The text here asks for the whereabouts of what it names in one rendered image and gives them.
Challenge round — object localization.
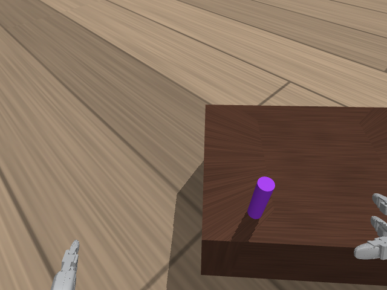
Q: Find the can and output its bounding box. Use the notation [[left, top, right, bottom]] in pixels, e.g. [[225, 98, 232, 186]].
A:
[[247, 176, 275, 219]]

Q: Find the right robot hand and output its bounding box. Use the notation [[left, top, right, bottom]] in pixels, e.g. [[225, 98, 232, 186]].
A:
[[354, 193, 387, 260]]

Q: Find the left robot hand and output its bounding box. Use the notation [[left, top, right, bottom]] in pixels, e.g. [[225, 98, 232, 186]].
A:
[[51, 240, 79, 290]]

